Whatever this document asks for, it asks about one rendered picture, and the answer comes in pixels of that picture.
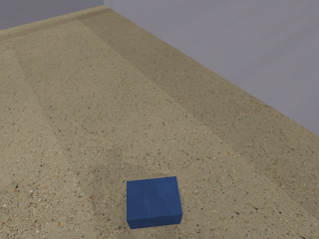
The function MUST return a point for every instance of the carton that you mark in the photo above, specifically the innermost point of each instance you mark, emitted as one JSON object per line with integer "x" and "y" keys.
{"x": 153, "y": 202}

